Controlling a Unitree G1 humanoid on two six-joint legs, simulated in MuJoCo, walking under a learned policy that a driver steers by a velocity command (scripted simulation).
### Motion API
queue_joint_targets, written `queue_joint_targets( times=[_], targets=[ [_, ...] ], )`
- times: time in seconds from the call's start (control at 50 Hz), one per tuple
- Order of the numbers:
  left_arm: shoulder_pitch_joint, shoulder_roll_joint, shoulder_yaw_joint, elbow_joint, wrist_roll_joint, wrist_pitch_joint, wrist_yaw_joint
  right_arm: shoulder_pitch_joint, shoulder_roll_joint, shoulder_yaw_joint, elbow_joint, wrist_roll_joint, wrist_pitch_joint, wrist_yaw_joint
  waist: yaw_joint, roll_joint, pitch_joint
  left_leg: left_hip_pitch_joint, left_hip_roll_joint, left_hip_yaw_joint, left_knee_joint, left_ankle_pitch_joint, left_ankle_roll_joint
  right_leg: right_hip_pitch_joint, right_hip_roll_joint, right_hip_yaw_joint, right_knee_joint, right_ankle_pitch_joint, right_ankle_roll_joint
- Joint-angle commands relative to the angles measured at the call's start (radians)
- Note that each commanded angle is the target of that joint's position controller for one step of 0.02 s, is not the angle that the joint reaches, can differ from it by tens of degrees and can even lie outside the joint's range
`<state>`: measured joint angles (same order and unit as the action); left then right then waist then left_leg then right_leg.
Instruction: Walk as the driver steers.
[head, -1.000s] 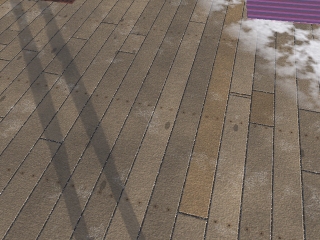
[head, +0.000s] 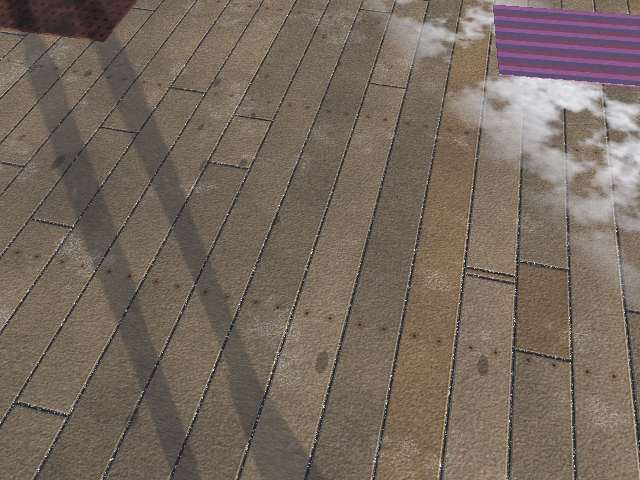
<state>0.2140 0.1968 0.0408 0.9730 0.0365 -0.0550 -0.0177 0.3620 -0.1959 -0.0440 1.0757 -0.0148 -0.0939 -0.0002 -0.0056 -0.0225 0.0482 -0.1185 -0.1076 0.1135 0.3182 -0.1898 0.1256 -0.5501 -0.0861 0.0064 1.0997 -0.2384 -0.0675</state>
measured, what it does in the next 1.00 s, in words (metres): walks ahead: right foot, then left foot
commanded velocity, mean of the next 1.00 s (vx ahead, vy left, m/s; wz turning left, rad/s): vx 0.42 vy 0.00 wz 0.00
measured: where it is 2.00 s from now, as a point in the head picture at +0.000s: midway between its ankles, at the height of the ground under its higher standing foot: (353, 443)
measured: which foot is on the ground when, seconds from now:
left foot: down 0.00-0.32, up 0.34-0.82, down 0.84-1.00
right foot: up 0.00-0.28, down 0.30-0.84, up 0.86-1.00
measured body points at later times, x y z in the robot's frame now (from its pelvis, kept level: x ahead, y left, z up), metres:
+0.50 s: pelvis +0.29 -0.06 +0.00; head +0.31 -0.06 +0.45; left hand +0.32 +0.20 -0.14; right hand +0.33 -0.30 -0.15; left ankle +0.25 +0.08 -0.65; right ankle +0.31 -0.11 -0.74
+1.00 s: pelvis +0.52 -0.01 -0.01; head +0.55 +0.01 +0.44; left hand +0.51 +0.22 -0.17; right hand +0.60 -0.24 -0.15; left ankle +0.60 +0.05 -0.74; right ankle +0.44 -0.13 -0.67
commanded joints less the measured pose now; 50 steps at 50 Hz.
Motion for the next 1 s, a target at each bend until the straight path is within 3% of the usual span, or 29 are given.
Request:
queue_joint_targets(
  times=[0.02,0.1,0.16,0.22,0.26,0.28,0.3,0.32,0.34,0.36,0.38,0.4,0.44,0.5,0.56,0.68,0.72,0.78,0.82,0.84,0.86,0.88,0.9,0.92,0.94,0.96,1.0],
  targets=[
    [0.004,0.041,0.008,-0.044,0.000,0.016,-0.010,0.046,-0.089,-0.005,-0.034,0.003,-0.019,-0.003,0.024,0.055,0.068,-0.050,0.279,-0.224,-0.223,0.203,0.099,-0.085,-0.033,-0.026,-0.101,0.107,0.027],
    [-0.169,0.024,-0.003,-0.104,-0.014,0.011,-0.016,0.124,-0.081,0.004,-0.023,0.005,-0.018,-0.004,-0.025,0.073,0.068,0.021,0.250,-0.159,-0.205,0.371,0.059,-0.077,-0.001,-0.079,-0.342,0.234,0.040],
    [-0.251,0.026,-0.007,-0.132,-0.018,0.007,-0.014,0.182,-0.088,0.006,-0.006,0.001,-0.017,-0.011,-0.054,0.086,0.064,0.128,0.269,-0.151,-0.178,0.455,0.055,-0.077,0.029,-0.102,-0.448,0.252,0.026],
    [-0.281,0.043,-0.002,-0.155,-0.017,-0.002,-0.011,0.192,-0.101,0.004,0.004,-0.010,-0.012,-0.020,-0.047,0.093,0.064,0.238,0.309,-0.149,-0.117,0.586,0.065,-0.067,0.050,-0.103,-0.514,0.181,-0.009],
    [-0.197,0.065,0.010,-0.137,-0.016,-0.011,-0.001,0.159,-0.120,-0.001,0.001,-0.013,-0.011,-0.025,0.004,0.108,0.019,0.260,0.317,-0.129,0.001,0.836,0.048,0.066,0.099,-0.119,-0.553,0.092,-0.045],
    [-0.086,0.083,0.021,-0.102,-0.015,-0.018,0.006,0.147,-0.131,-0.004,0.001,-0.014,-0.008,-0.025,0.050,0.111,-0.037,0.262,0.309,-0.119,0.127,0.922,0.038,0.185,0.130,-0.125,-0.584,0.072,-0.066],
    [0.083,0.106,0.036,-0.046,-0.006,-0.027,0.015,0.126,-0.133,-0.004,-0.005,-0.007,-0.005,-0.023,0.124,0.090,-0.119,0.187,0.279,-0.091,0.316,0.856,0.019,0.396,0.127,-0.118,-0.652,0.128,-0.091],
    [0.256,0.183,0.059,-0.010,0.020,-0.033,0.027,0.118,-0.101,0.006,-0.037,0.004,-0.007,-0.019,0.180,0.019,-0.237,-0.025,0.235,-0.065,0.597,0.526,0.004,0.661,-0.068,0.088,-0.653,0.051,-0.142],
    [0.291,0.266,0.081,-0.005,0.029,-0.027,0.021,0.247,0.001,0.020,-0.048,0.043,-0.004,-0.006,0.112,-0.212,-0.346,-0.393,0.034,-0.031,0.980,-0.277,-0.040,0.906,-0.357,0.599,-0.749,0.022,-0.297],
    [0.215,0.216,0.074,-0.011,-0.012,-0.014,0.009,0.174,-0.102,-0.007,-0.043,0.015,0.001,-0.010,0.101,-0.046,-0.291,-0.477,0.073,-0.172,1.050,-0.278,-0.021,0.823,-0.307,0.637,-0.816,-0.048,-0.275],
    [0.105,0.160,0.056,-0.028,-0.023,-0.016,0.006,0.082,-0.100,-0.011,-0.077,0.009,-0.003,-0.007,0.062,-0.029,-0.136,-0.513,0.119,-0.173,1.015,-0.183,-0.018,0.673,-0.276,0.471,-0.844,-0.031,-0.238],
    [0.057,0.105,0.042,-0.031,-0.019,-0.025,0.002,0.036,-0.083,-0.010,-0.087,0.006,-0.007,-0.005,0.040,0.016,-0.062,-0.488,0.151,-0.168,0.963,-0.125,-0.021,0.555,-0.232,0.370,-0.881,0.075,-0.209],
    [0.056,0.044,0.022,-0.004,-0.020,-0.038,0.011,0.044,-0.050,-0.010,-0.084,-0.019,0.016,0.005,-0.015,-0.005,-0.022,-0.401,0.188,-0.161,0.871,-0.089,-0.037,0.425,-0.150,0.221,-0.918,0.189,-0.150],
    [0.136,0.072,0.023,0.033,-0.025,-0.057,0.017,0.024,-0.028,-0.011,-0.095,-0.026,0.043,0.021,-0.035,-0.020,-0.013,-0.406,0.194,-0.129,0.808,-0.061,-0.063,0.399,-0.123,0.141,-0.942,0.302,-0.146],
    [0.188,0.093,0.023,0.045,-0.025,-0.058,0.017,-0.115,-0.043,-0.012,-0.145,-0.025,0.055,0.027,-0.016,-0.027,0.029,-0.510,0.217,-0.100,0.705,0.042,-0.088,0.414,-0.103,0.097,-0.980,0.308,-0.140],
    [0.294,0.091,0.012,0.068,-0.024,-0.056,0.020,-0.343,-0.031,0.004,-0.221,-0.007,0.049,0.030,0.045,-0.043,0.053,-0.515,0.187,-0.042,0.396,0.188,-0.098,0.508,-0.082,0.033,-0.976,0.440,-0.115],
    [0.312,0.082,0.007,0.080,-0.020,-0.053,0.026,-0.369,-0.023,0.010,-0.226,-0.007,0.043,0.024,0.051,-0.039,0.063,-0.479,0.158,-0.019,0.319,0.192,-0.086,0.546,-0.082,-0.001,-0.922,0.616,-0.108],
    [0.304,0.089,0.004,0.092,-0.011,-0.048,0.036,-0.314,-0.036,0.007,-0.208,-0.009,0.025,0.009,0.027,-0.072,0.027,-0.359,0.110,-0.015,0.259,0.139,-0.050,0.591,-0.093,-0.016,-0.796,0.855,-0.086],
    [0.261,0.106,0.009,0.089,-0.018,-0.045,0.043,-0.123,-0.073,-0.010,-0.137,-0.016,0.005,-0.003,-0.054,-0.064,-0.050,-0.173,0.065,-0.018,0.150,0.170,-0.017,0.609,-0.070,-0.017,-0.596,0.912,-0.056],
    [0.257,0.104,0.007,0.086,-0.032,-0.044,0.044,-0.012,-0.103,-0.020,-0.100,-0.031,-0.012,-0.010,-0.098,-0.028,-0.110,0.005,0.122,-0.053,0.086,0.395,0.000,0.525,-0.033,-0.036,-0.433,0.752,-0.031],
    [0.302,0.061,-0.004,0.061,-0.049,-0.044,0.049,0.117,-0.187,-0.038,-0.078,-0.055,-0.021,-0.014,-0.103,0.098,-0.253,0.285,0.377,-0.262,0.206,0.927,0.062,0.321,0.039,-0.079,-0.145,0.243,-0.002],
    [0.475,-0.005,-0.011,0.100,-0.096,-0.027,0.049,0.110,-0.204,-0.041,-0.081,-0.021,-0.009,-0.004,-0.043,0.239,-0.435,0.459,0.587,-0.522,0.208,1.237,0.248,0.151,0.173,-0.035,0.141,-0.440,0.020],
    [0.411,0.065,0.009,0.113,-0.058,-0.008,0.053,0.040,-0.162,-0.035,-0.108,0.019,0.007,0.002,-0.038,0.083,-0.389,0.319,0.522,-0.470,0.144,1.049,0.231,0.149,0.128,0.060,0.156,-0.363,0.022],
    [0.303,0.050,0.009,0.082,-0.031,-0.003,0.048,-0.071,-0.108,-0.017,-0.122,0.020,0.013,-0.001,-0.016,0.093,-0.228,0.169,0.474,-0.389,0.076,0.868,0.199,0.106,0.104,0.050,0.131,-0.307,0.029],
    [0.251,0.034,0.009,0.074,-0.013,0.002,0.043,-0.123,-0.055,0.001,-0.124,0.014,0.015,-0.007,0.006,0.067,-0.128,0.041,0.424,-0.324,0.016,0.757,0.160,0.117,0.072,0.048,0.065,-0.255,0.037],
    [0.232,0.030,0.011,0.072,-0.001,0.015,0.038,-0.140,-0.032,0.010,-0.121,0.013,0.016,-0.016,0.026,0.076,-0.083,-0.050,0.384,-0.267,-0.020,0.704,0.130,0.162,0.053,0.047,-0.001,-0.224,0.046],
    [0.280,-0.009,0.004,0.100,0.000,0.044,0.033,-0.133,-0.026,0.020,-0.104,0.003,0.014,-0.023,0.062,0.084,-0.095,-0.159,0.337,-0.191,-0.042,0.680,0.098,0.296,0.062,0.020,-0.091,-0.177,0.058]
  ],
)
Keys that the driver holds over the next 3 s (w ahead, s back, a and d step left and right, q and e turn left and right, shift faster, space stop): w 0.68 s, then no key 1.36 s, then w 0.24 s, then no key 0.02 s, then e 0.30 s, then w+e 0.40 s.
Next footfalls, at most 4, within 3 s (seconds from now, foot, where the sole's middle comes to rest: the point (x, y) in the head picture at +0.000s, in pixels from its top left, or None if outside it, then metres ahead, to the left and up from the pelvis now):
0.30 right None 0.35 -0.11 -0.78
0.84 left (305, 415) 0.64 0.06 -0.78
1.24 right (398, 435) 0.59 -0.14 -0.78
2.92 right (389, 331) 0.85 -0.14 -0.78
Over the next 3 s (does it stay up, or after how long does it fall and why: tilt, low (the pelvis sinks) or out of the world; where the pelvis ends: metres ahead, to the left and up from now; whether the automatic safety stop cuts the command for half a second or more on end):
stays up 0.81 -0.07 -0.02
